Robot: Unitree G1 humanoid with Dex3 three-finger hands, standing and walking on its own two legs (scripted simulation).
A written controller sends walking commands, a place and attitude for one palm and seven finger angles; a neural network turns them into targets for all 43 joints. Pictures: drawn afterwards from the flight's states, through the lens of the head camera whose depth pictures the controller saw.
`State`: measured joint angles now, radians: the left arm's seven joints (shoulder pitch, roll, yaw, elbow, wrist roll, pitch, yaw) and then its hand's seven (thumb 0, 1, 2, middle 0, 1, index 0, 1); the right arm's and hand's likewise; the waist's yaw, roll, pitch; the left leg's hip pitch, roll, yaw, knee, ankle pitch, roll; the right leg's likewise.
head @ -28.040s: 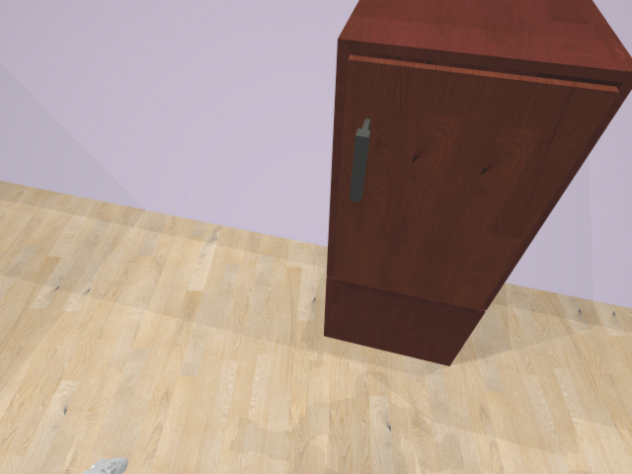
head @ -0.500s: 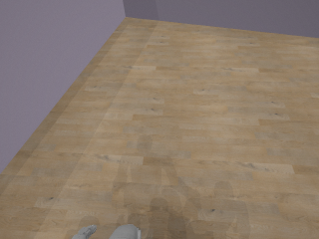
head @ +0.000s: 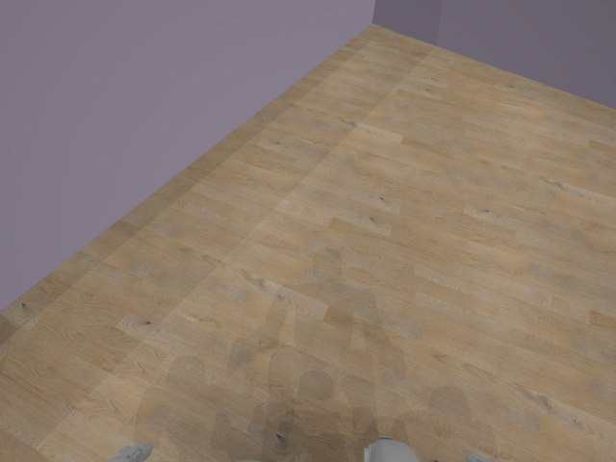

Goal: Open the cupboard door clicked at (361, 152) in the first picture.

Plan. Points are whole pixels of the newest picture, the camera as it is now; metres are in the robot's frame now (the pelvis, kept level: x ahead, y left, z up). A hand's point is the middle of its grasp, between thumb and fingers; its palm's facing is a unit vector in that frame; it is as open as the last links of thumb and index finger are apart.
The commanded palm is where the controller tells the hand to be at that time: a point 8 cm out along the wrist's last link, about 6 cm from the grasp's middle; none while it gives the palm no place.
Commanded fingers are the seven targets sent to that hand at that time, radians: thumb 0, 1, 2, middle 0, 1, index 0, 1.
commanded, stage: turn to face it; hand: left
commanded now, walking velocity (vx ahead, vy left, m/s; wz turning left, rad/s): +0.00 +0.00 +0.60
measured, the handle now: out of the picture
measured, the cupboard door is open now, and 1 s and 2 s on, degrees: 43 43 43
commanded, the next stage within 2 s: none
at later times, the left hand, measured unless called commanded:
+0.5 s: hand out of the picture +0.02 +0.16 -0.17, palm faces +0.37 -0.89 -0.25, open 7.3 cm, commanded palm none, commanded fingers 0.00 0.90 0.90 -0.20 -0.30 -0.20 -0.30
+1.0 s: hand out of the picture +0.05 +0.19 -0.15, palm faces +0.57 -0.77 -0.28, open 7.4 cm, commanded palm none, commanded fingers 0.00 0.90 0.90 -0.20 -0.30 -0.20 -0.30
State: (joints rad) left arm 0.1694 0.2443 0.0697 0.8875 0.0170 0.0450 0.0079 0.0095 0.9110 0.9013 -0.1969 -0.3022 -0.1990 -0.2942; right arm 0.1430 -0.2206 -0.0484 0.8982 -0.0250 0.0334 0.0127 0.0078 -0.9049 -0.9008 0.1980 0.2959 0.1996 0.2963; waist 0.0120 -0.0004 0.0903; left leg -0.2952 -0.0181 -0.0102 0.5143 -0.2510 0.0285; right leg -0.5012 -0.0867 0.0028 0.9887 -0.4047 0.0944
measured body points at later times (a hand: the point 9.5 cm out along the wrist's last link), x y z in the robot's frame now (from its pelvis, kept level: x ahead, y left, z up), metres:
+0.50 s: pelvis +0.03 -0.04 +0.00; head +0.09 -0.03 +0.44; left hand +0.00 +0.21 -0.15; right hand +0.20 -0.25 -0.15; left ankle -0.03 +0.07 -0.71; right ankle +0.02 -0.15 -0.74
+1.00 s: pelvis +0.06 -0.05 -0.01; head +0.12 -0.03 +0.44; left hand +0.02 +0.23 -0.13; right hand +0.26 -0.22 -0.17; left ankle -0.02 +0.06 -0.73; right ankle +0.12 -0.15 -0.74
